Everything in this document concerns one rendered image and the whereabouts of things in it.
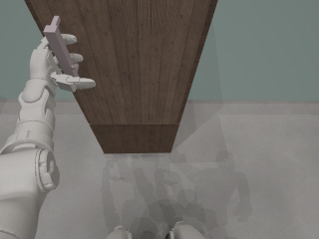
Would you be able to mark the robot right thigh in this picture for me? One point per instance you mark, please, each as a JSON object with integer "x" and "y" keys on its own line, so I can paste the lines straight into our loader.
{"x": 184, "y": 232}

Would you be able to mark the cupboard door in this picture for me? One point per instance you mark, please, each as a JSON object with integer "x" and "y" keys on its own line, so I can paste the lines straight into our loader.
{"x": 140, "y": 54}

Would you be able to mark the handle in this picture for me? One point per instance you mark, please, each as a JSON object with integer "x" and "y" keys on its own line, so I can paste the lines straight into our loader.
{"x": 58, "y": 46}

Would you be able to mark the robot left hand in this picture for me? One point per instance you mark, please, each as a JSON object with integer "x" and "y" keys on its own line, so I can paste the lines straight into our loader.
{"x": 42, "y": 66}

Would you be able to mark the robot left forearm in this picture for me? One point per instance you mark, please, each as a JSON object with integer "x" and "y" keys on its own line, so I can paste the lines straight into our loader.
{"x": 36, "y": 122}

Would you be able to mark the robot left upper arm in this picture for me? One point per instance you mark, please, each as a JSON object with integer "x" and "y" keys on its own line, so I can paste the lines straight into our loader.
{"x": 26, "y": 177}

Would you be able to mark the left robot shin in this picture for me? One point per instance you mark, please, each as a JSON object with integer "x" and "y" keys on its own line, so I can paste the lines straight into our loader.
{"x": 119, "y": 228}

